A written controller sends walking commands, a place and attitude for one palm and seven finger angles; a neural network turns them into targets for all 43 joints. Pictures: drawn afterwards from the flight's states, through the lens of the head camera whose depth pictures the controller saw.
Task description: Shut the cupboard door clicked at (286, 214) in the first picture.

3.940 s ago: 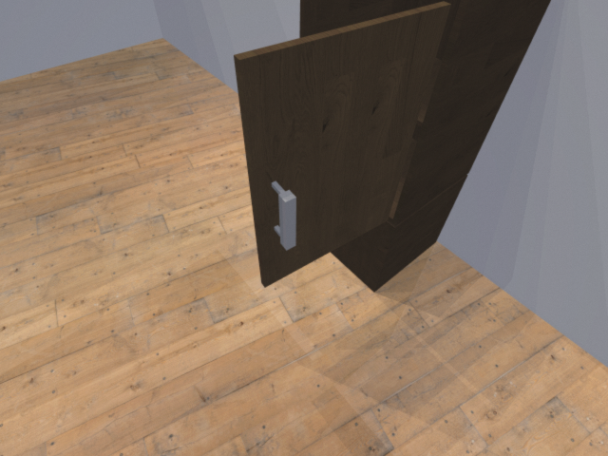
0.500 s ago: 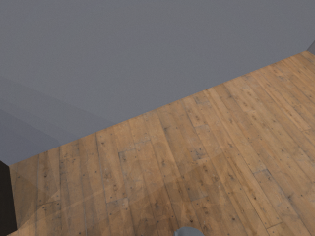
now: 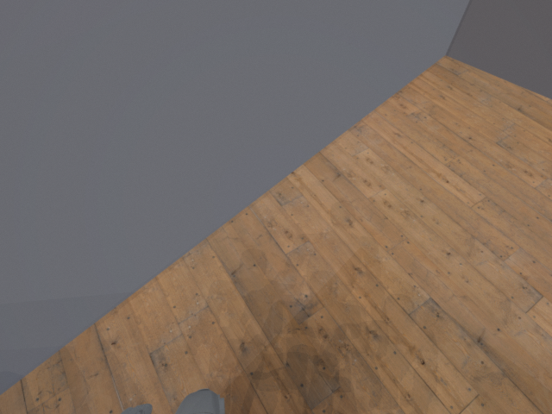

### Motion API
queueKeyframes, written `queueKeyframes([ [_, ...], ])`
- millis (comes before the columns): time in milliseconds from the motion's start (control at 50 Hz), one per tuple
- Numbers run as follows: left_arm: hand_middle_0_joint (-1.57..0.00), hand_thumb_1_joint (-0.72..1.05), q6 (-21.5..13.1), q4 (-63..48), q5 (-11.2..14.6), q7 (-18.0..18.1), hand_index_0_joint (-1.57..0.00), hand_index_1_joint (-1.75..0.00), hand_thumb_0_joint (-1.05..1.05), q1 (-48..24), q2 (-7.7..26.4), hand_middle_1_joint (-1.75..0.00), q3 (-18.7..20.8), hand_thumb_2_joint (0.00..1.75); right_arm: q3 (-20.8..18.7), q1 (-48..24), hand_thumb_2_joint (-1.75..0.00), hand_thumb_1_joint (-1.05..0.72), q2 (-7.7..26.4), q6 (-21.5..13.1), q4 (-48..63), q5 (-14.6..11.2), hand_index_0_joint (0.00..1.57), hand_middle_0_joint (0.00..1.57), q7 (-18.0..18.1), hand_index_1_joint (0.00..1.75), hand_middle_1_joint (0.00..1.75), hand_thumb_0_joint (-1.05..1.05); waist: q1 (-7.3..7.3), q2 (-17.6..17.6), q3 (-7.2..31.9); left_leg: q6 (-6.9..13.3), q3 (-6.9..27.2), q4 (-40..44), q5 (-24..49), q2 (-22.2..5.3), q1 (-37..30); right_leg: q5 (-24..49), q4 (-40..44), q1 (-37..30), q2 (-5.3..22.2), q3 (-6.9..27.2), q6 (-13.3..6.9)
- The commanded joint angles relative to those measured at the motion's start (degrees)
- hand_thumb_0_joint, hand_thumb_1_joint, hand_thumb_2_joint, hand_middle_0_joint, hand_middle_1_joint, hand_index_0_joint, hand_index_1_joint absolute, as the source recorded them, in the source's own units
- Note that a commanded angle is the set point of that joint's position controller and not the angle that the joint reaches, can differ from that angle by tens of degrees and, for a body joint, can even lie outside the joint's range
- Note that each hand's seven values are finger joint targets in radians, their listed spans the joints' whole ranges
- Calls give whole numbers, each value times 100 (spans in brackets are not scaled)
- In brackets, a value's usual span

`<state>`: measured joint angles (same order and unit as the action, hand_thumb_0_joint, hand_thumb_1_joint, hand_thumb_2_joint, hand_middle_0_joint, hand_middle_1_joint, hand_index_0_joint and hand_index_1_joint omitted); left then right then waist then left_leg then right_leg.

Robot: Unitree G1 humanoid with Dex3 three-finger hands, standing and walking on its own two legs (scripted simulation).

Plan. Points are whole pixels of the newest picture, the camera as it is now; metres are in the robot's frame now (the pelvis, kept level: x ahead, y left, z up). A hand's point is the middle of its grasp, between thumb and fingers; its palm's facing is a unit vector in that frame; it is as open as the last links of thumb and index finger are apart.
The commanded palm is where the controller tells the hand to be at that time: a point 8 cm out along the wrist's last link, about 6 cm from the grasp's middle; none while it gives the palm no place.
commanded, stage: walk to a spot facing it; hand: left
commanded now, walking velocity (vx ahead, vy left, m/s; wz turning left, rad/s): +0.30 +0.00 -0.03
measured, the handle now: out of the picture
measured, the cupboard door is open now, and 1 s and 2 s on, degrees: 84 84 84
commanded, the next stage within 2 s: turn to face it in 0.06 s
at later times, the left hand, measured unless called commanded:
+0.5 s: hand (169, 345) +0.25 +0.20 -0.17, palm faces +0.13 -0.97 -0.20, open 7.3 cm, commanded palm none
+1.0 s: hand (149, 365) +0.22 +0.23 -0.19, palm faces +0.44 -0.86 -0.27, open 7.4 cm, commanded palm none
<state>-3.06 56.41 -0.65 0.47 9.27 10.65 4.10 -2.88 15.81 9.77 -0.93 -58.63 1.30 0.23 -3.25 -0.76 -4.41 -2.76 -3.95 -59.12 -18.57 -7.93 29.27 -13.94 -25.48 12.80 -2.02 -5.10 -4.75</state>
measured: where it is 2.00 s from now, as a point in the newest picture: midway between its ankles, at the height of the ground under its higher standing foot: (292, 372)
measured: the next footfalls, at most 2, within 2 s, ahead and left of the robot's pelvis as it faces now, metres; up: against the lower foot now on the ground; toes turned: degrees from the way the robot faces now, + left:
left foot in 0.22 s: +0.24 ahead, +0.13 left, +0.00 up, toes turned +6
right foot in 0.52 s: +0.27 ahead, -0.12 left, +0.00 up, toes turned +4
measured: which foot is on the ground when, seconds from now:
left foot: up 0.00-0.20, down 0.22-0.54, up 0.56-0.84, down 0.86-1.00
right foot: down 0.00-0.22, up 0.24-0.50, down 0.52-0.86, up 0.88-1.00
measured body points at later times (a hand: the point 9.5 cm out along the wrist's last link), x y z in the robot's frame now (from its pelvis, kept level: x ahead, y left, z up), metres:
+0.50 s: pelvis +0.19 +0.01 -0.01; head +0.22 +0.01 +0.44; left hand +0.25 +0.25 -0.15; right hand +0.24 -0.23 -0.17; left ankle +0.21 +0.13 -0.74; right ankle +0.21 -0.12 -0.73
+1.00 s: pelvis +0.25 +0.00 -0.02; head +0.29 +0.04 +0.43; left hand +0.20 +0.28 -0.17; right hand +0.48 -0.19 -0.14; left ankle +0.24 +0.11 -0.74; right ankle +0.26 -0.14 -0.67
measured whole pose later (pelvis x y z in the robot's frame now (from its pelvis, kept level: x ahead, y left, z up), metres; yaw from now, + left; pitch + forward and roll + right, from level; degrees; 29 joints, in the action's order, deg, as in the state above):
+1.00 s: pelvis +0.25 +0.00 -0.02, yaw +25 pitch +1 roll +0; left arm 3.4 53.6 -1.2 1.3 9.9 15.2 4.3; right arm -3.2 5.9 13.8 1.1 -50.1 1.3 -0.1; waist 0.1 -2.9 -5.6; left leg 1.6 -4.1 -35.1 -15.6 -0.2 20.9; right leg -28.6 -65.0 26.5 5.3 -2.8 4.1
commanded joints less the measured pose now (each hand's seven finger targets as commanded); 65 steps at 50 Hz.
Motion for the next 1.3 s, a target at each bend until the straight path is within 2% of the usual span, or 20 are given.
queueKeyframes([
  [0,-20,90,-183,7,-31,-72,-20,-30,0,592,643,-30,97,90,-44,89,-90,-90,227,-86,293,28,20,20,-74,30,30,0,228,-405,338,-46,-18,1114,492,22,103,1200,1300,-441,1443,1134,-690],
  [140,-20,90,-150,330,-4,-19,-20,-30,0,804,713,-30,21,90,-63,-77,-90,-90,474,-257,224,20,20,20,-49,30,30,0,12,-57,305,196,-279,3024,1163,515,-1523,2806,27,-561,1246,815,-287],
  [160,-20,90,-138,302,18,-12,-20,-30,0,836,655,-30,-7,90,-106,615,-90,-90,747,-288,13,53,20,20,-3,30,30,0,-255,312,703,452,134,3132,2058,221,-2631,2632,-1024,-50,956,444,-20],
  [180,-20,90,-126,237,54,0,-20,-30,0,1157,416,-30,-52,90,-197,1223,-90,-90,1239,-299,-111,133,20,20,54,30,30,0,-338,1196,1380,1168,1693,3062,3243,-1061,-3901,812,-2471,1119,352,-12,296],
  [200,-20,90,-157,96,39,14,-20,-30,0,1021,327,-30,-130,90,-219,1556,-90,-90,1431,-193,-171,87,20,20,79,30,30,0,-389,1381,1438,1738,2559,3599,4089,-1817,-3753,-2158,-3924,1430,-22,10,328],
  [220,-20,90,-104,53,-1,59,-20,-30,0,832,366,-30,-118,90,-174,1202,-90,-90,1395,-162,-114,64,20,20,119,30,30,0,-226,1345,1277,1790,2700,3777,3671,-1793,-3213,-2155,-4443,1733,214,438,362],
  [320,-20,90,177,45,-31,-25,-20,-30,0,679,140,-30,-119,90,-59,-98,-90,-90,962,-151,274,29,20,20,155,30,30,0,346,681,582,1276,1303,4025,3084,-749,-1336,-1249,-2811,897,571,358,678],
  [460,-20,90,263,-174,-39,32,-20,-30,0,834,412,-30,67,90,-238,-567,-90,-90,1125,134,545,-3,20,20,83,30,30,0,573,776,649,918,1540,3599,973,-215,-469,-74,-643,-432,314,66,759],
  [520,-20,90,212,-348,-117,103,-20,-30,0,1059,1420,-30,246,90,-226,-697,-90,-90,666,178,844,-43,20,20,-25,30,30,0,814,-1688,713,102,156,550,-1676,1012,619,322,1170,-920,3017,2484,-385],
  [620,-20,90,164,-539,-96,158,-20,-30,0,367,853,-30,99,90,-161,-667,-90,-90,472,306,693,-40,20,20,-114,30,30,0,401,-955,442,-63,147,-267,-934,493,500,2827,428,-770,2187,474,-209],
  [720,-20,90,156,-484,-107,144,-20,-30,0,669,1189,-30,153,90,-66,-1035,-90,-90,421,282,896,-67,20,20,-179,30,30,0,567,-1019,592,-35,-391,1426,-620,713,-77,4290,-98,-1325,2161,-62,-71],
  [800,-20,90,173,-623,-43,104,-20,-30,0,421,1360,-30,208,90,-155,-512,-90,-90,804,243,908,-22,20,20,-166,30,30,0,155,-876,959,146,-571,2957,658,849,-1508,4050,-1175,-854,2075,-533,292],
  [820,-20,90,191,-726,-11,79,-20,-30,0,352,1267,-30,189,90,-258,-91,-90,-90,1172,208,835,21,20,20,-155,30,30,0,-104,-114,1292,379,-68,3240,2130,343,-2701,2866,-2107,62,1902,-661,541],
  [840,-20,90,227,-973,35,41,-20,-30,0,199,833,-30,80,90,-437,328,-90,-90,1850,191,850,58,20,20,-133,30,30,0,-328,1773,1451,1305,2288,3408,4591,-1421,-3599,-1634,-3601,1792,972,-685,959],
  [860,-20,90,322,-1196,-37,98,-20,-30,0,-73,874,-30,48,90,-444,625,-90,-90,2043,247,737,4,20,20,-101,30,30,0,-384,1286,1491,1806,2508,3459,4701,-1906,-3297,-2583,-4224,2013,827,136,881],
  [960,-20,90,468,-879,-59,21,-20,-30,0,51,812,-30,103,90,-305,-650,-90,-90,1538,169,1087,25,20,20,50,30,30,0,226,949,766,1232,1632,3840,2470,-734,-1910,-1155,-4015,1931,790,549,955],
  [1140,-20,90,392,-953,-30,20,-20,-30,0,520,814,-30,89,90,-420,-1037,-90,-90,1606,290,1234,10,20,20,-31,30,30,0,454,1008,777,974,1884,3415,1420,-237,-894,-502,-969,2,204,153,845],
  [1160,-20,90,341,-915,-35,47,-20,-30,0,781,943,-30,136,90,-408,-1133,-90,-90,1466,299,1293,-26,20,20,-39,30,30,0,605,606,824,765,1773,3020,983,26,-449,-81,-117,-638,380,263,795],
  [1200,-20,90,272,-1019,-147,122,-20,-30,0,822,1745,-30,238,90,-332,-1207,-90,-90,950,282,1518,-68,20,20,-104,30,30,0,744,-1926,686,68,460,225,-1752,1207,734,346,1214,-723,2987,2826,-287],
  [1280,-20,90,241,-1166,-79,173,-20,-30,0,69,1014,-30,73,90,-291,-945,-90,-90,844,410,1149,-32,20,20,-171,30,30,0,236,-1124,569,-48,523,-1117,-781,648,459,2325,405,-361,2033,897,-224],
])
